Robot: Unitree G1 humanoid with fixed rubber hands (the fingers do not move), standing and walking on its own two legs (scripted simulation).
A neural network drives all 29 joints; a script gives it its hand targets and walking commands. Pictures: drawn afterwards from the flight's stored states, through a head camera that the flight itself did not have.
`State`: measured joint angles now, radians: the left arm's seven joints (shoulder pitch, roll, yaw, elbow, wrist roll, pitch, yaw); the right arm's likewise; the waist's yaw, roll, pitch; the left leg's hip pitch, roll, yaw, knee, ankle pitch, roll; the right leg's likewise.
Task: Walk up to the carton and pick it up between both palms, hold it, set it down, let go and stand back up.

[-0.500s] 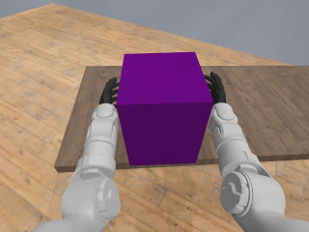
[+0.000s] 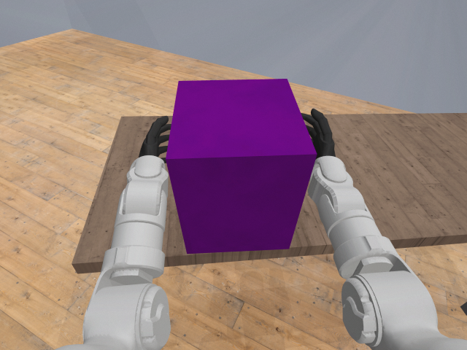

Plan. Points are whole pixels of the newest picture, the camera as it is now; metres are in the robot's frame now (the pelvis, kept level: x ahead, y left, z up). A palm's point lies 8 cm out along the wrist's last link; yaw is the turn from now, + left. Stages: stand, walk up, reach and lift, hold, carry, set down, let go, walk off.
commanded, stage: reach and lift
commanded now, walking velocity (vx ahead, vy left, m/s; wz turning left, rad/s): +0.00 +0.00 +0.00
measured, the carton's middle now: (235, 168) +0.42 +0.00 +0.13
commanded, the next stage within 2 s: hold in 1.76 s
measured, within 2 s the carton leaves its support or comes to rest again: neither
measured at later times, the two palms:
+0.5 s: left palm (144, 150) +0.38 +0.15 +0.20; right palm (327, 143) +0.37 -0.14 +0.22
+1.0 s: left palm (136, 144) +0.37 +0.16 +0.22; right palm (327, 127) +0.37 -0.13 +0.25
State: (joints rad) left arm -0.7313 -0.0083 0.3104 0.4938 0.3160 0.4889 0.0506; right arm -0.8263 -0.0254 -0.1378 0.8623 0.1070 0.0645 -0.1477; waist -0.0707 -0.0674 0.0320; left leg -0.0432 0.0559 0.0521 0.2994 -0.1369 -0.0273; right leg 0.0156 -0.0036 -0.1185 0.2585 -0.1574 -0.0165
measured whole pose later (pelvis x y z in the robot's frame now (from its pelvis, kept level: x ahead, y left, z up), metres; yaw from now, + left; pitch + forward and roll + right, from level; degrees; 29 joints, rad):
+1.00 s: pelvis -0.01 +0.00 +0.00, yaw +1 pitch -9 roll +0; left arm -0.75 0.01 0.34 0.30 0.32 0.75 -0.02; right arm -0.92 -0.06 -0.03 0.73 0.24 0.34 -0.21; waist -0.11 -0.06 -0.01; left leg -0.02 0.04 0.02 0.31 -0.14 -0.02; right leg 0.05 0.00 -0.11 0.27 -0.16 -0.01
